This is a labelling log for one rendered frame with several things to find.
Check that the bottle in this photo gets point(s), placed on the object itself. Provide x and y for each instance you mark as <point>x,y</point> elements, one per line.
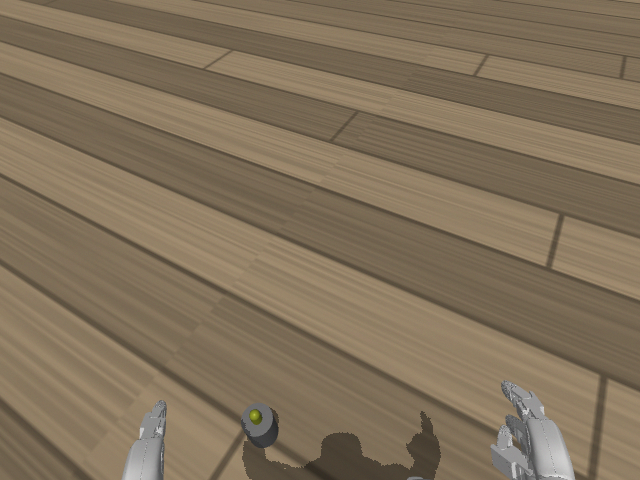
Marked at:
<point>259,425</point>

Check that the right robot hand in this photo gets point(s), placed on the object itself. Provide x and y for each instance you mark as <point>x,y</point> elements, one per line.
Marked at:
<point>544,452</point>

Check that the left robot hand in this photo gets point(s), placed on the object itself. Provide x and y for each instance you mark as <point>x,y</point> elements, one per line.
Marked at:
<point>145,460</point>

